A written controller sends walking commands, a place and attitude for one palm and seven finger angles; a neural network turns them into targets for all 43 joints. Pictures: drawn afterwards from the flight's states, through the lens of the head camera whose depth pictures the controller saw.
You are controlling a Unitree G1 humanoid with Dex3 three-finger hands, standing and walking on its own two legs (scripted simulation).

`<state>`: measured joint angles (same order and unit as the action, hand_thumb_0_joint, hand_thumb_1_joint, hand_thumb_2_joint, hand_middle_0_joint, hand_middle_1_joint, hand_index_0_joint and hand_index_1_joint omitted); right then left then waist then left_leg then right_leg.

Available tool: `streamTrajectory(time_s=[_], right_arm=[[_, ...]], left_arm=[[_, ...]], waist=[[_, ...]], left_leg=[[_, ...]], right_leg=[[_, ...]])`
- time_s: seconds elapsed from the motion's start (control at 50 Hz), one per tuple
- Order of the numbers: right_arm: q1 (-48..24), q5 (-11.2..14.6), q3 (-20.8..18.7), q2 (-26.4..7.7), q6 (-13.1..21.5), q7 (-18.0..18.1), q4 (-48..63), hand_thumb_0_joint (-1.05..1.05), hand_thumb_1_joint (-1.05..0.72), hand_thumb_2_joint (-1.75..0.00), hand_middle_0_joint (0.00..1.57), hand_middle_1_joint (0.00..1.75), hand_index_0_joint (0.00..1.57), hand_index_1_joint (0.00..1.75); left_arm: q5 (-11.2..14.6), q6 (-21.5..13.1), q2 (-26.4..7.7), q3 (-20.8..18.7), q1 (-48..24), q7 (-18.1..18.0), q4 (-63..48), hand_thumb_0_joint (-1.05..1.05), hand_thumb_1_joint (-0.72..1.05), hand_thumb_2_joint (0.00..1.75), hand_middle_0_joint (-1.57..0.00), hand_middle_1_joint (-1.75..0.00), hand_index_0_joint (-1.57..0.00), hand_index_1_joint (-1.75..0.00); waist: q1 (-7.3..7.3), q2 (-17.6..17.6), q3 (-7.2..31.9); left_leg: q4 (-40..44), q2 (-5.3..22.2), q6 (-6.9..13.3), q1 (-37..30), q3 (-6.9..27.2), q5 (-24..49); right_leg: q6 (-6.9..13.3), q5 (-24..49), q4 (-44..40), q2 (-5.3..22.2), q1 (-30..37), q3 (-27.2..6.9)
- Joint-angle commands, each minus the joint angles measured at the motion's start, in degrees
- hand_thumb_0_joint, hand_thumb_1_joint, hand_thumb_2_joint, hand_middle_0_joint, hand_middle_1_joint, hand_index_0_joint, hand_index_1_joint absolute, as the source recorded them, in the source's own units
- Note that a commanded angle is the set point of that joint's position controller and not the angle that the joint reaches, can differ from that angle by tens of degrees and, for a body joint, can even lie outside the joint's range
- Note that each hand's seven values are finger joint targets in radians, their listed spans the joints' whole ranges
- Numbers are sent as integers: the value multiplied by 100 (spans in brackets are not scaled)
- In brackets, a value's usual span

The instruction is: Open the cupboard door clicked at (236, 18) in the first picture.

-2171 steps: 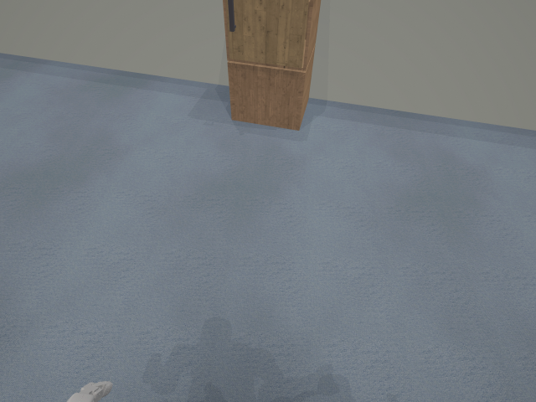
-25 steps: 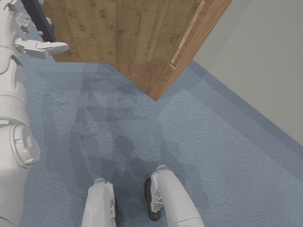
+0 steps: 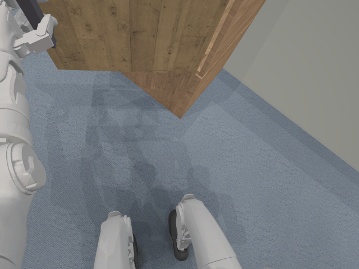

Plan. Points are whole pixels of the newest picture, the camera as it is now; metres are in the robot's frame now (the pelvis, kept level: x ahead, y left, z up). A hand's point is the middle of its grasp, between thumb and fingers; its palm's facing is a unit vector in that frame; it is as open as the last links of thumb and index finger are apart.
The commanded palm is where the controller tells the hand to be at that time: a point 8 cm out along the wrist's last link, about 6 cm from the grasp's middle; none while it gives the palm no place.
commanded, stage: pull the door open along its arc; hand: left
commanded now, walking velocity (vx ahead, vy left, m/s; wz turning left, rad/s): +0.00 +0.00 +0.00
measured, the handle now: (34, 4) +0.63 +0.20 +0.05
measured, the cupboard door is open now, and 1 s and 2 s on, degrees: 42 82 83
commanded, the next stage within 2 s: open thumb and fingers to let go in 0.96 s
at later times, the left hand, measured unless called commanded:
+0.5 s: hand (55, 75) +0.49 +0.17 +0.04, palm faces -0.05 -1.00 -0.01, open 6.0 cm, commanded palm +0.43 +0.20 +0.05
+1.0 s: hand (118, 150) +0.35 +0.07 +0.05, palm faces +0.37 -0.93 +0.00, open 6.3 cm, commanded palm +0.29 +0.11 +0.05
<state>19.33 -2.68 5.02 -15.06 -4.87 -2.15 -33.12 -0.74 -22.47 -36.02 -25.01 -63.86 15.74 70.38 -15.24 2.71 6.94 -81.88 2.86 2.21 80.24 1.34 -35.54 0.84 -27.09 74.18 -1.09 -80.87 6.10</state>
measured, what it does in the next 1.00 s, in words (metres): stands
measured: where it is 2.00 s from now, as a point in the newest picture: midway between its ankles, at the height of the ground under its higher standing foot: (156, 255)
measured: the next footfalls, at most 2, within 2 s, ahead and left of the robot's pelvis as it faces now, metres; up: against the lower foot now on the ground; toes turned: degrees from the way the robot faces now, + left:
none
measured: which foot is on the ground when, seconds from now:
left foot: down 0.00-1.00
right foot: down 0.00-1.00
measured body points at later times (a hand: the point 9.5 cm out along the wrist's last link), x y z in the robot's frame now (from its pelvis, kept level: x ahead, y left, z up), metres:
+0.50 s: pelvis +0.02 +0.00 +0.03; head +0.18 +0.03 +0.45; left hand +0.48 +0.22 +0.05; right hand +0.06 -0.25 -0.08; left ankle +0.01 +0.09 -0.59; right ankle +0.06 -0.12 -0.59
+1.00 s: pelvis +0.02 -0.03 +0.04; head +0.14 -0.02 +0.48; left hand +0.32 +0.12 +0.05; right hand +0.22 -0.22 -0.08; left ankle +0.01 +0.09 -0.59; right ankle +0.06 -0.12 -0.59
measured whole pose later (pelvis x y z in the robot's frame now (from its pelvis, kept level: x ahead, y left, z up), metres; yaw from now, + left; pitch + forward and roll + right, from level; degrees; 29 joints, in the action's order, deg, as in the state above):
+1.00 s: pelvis +0.02 -0.03 +0.04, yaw +5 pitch +23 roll +0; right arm 7.7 -4.9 0.3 -8.7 -0.2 -3.4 -31.5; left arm -6.2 -30.6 4.8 7.0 -4.1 -28.7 24.8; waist -1.0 0.0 10.2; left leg -71.1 0.6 -0.5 59.9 -0.1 -34.4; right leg 2.9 -30.0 70.1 0.7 -63.4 4.4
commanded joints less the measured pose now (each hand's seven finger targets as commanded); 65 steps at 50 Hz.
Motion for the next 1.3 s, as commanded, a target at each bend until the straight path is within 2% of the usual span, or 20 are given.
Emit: streamTrajectory(time_s=[0.0,0.02,0.06,0.1,0.2,0.24,0.32,0.44,0.46,0.48,0.52,0.56,0.6,0.68,0.74,0.86,1.02,1.04,1.12,1.28], right_arm=[[1339,2,-387,-1178,-31,66,109,0,-90,-90,20,30,20,30],[1306,6,-408,-1138,-18,42,107,0,-90,-90,20,30,20,30],[1369,0,-454,-1147,11,40,66,0,-90,-90,20,30,20,30],[1388,8,-469,-1185,-11,23,81,0,-90,-90,20,30,20,30],[1295,57,-502,-1132,-14,-16,168,0,-90,-90,20,30,20,30],[1214,97,-523,-1086,-1,-33,221,0,-90,-90,20,30,20,30],[1053,172,-595,-1033,38,-65,344,0,-90,-90,20,30,20,30],[694,294,-730,-896,139,-130,579,0,-90,-90,20,30,20,30],[565,218,-741,-809,211,-117,719,0,-90,-90,20,30,20,30],[451,187,-740,-750,265,-184,700,0,-90,-90,20,30,20,30],[342,158,-770,-708,292,-248,688,0,-90,-90,20,30,20,30],[283,79,-800,-666,310,-279,763,0,-90,-90,20,30,20,30],[212,-19,-801,-553,295,-325,793,0,-90,-90,20,30,20,30],[-132,-114,-808,-393,257,-313,899,0,-90,-90,20,30,20,30],[-400,-137,-805,-281,316,-240,895,0,-90,-90,20,30,20,30],[-743,-170,-788,-113,496,-69,833,0,-90,-90,20,30,20,30],[-963,-284,-769,-28,880,-10,535,0,-90,-90,20,30,20,30],[-954,-294,-768,-56,902,20,440,0,-90,-90,20,30,20,30],[-973,-312,-790,-45,944,93,375,0,-90,-90,20,30,20,30],[-890,-209,-797,-111,983,163,415,0,-90,-90,20,30,20,30]], left_arm=[[116,-386,-1738,-332,-2286,-122,-1325,0,90,90,-40,-135,-40,-135],[164,-334,-1162,76,-2352,-106,-1319,0,90,90,-40,-135,-40,-135],[246,-331,-999,102,-2355,-104,-1452,0,90,90,-40,-135,-40,-135],[281,-313,-1233,-119,-2098,-125,-1559,0,90,90,-40,-135,-40,-135],[356,-305,-940,-37,-1256,-141,-1815,0,90,90,-40,-135,-40,-135],[448,-289,-720,32,-811,-135,-1893,0,90,90,-40,-135,-40,-135],[606,-340,-268,229,195,-135,-2469,0,90,90,-40,-135,-40,-135],[930,-444,923,879,2050,-244,-3529,0,90,90,-40,-135,-40,-135],[1381,-527,1142,113,2249,-1076,-3953,0,90,90,-40,-135,-40,-135],[1287,-545,1699,591,2794,-1528,-3927,0,90,90,-40,-135,-40,-135],[1152,-629,2111,864,3251,-2103,-4223,0,90,90,-40,-135,-40,-135],[868,-797,2032,781,3750,-2731,-4651,0,90,90,-40,-135,-40,-135],[495,-960,2264,955,4218,-3314,-5005,0,90,90,-40,-135,-40,-135],[-141,-1130,2653,1396,4902,-4100,-5382,0,90,90,-40,-135,-40,-135],[-282,-1165,3155,1824,5152,-4442,-5485,0,90,90,-40,-135,-40,-135],[-444,-1258,3531,2414,5645,-4580,-5788,0,90,90,-40,-135,-40,-135],[-744,-1346,4444,3600,4909,-4715,-5713,0,90,90,-40,-135,-40,-135],[-799,-1372,4298,3562,4325,-4760,-5707,0,90,90,-40,-135,-40,-135],[-903,-1392,3991,3285,4281,-4791,-5454,0,62,78,-38,-132,-38,-132],[-349,-1137,3978,3080,4344,-4500,-5288,0,6,54,-34,-126,-34,-126]], waist=[[72,1257,3704],[-53,1190,3692],[-67,1171,3759],[116,1313,3984],[299,1109,3865],[351,751,3723],[581,738,3714],[813,329,3293],[1150,498,3183],[1088,322,3077],[1107,-8,2835],[1310,-44,2868],[1464,77,2894],[1576,-257,2709],[1545,-441,2652],[1560,-645,2623],[1188,-649,2410],[1049,-652,2332],[1182,-610,2550],[1217,-916,2669]], left_leg=[[898,-94,-61,-2460,390,2869],[901,-105,-46,-2465,388,2773],[929,-74,-68,-2727,457,2887],[979,-88,-118,-2865,441,3040],[1159,-106,-119,-2883,362,3047],[1216,-142,-70,-2601,261,2833],[1444,-167,-110,-2866,206,2995],[1730,-204,-139,-3062,58,3125],[1800,-205,-205,-3052,20,3299],[1817,-186,-261,-3048,7,3259],[1882,-162,-303,-2977,-20,3198],[1900,-210,-314,-2865,-107,3237],[1903,-222,-356,-2910,-138,3450],[1905,-297,-320,-2718,-162,3063],[1931,-346,-311,-2688,-168,2652],[1879,-429,-270,-2635,-177,2312],[1638,-459,-230,-2491,-151,1758],[1569,-444,-220,-2432,-130,1686],[1508,-484,-206,-2222,-162,1520],[1582,-518,-214,-1998,-194,1379]], right_leg=[[76,1716,-616,-160,2212,-368],[62,1664,-657,-169,2124,-373],[68,1671,-661,-163,1991,-328],[71,1767,-657,-158,2152,-322],[61,1883,-765,-149,2438,-333],[45,1959,-853,-152,2772,-387],[66,2109,-952,-141,3009,-365],[48,2294,-1143,-109,3312,-331],[53,2287,-1125,-95,3278,-253],[27,2188,-1128,-104,3222,-227],[38,2143,-1120,-74,3274,-209],[85,2395,-1050,-64,3598,-267],[120,2610,-955,-11,3730,-297],[145,2649,-956,36,3965,-393],[115,2476,-1057,78,4073,-425],[88,2463,-1206,132,4317,-564],[31,1897,-1354,227,3877,-662],[21,1813,-1357,252,3745,-700],[13,1584,-1412,325,3987,-925],[-54,1430,-1740,416,4533,-1164]])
